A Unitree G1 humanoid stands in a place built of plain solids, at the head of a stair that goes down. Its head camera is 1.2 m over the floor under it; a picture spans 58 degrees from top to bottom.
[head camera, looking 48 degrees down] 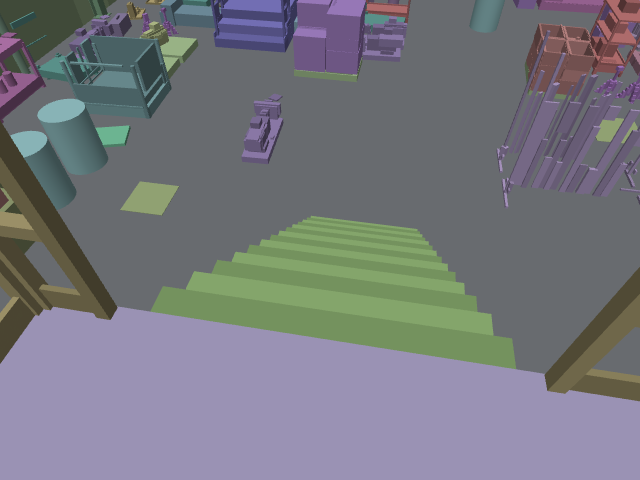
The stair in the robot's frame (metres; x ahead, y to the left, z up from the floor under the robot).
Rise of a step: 0.19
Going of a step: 0.22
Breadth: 1.33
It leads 10 degrees to the right of straight ahead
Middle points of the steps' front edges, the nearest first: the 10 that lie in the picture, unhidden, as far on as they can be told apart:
0.67 0.00 0.00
0.89 -0.04 -0.19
1.12 -0.07 -0.38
1.34 -0.11 -0.57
1.56 -0.15 -0.76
1.78 -0.19 -0.95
2.00 -0.23 -1.13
2.22 -0.27 -1.32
2.44 -0.31 -1.51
2.66 -0.35 -1.70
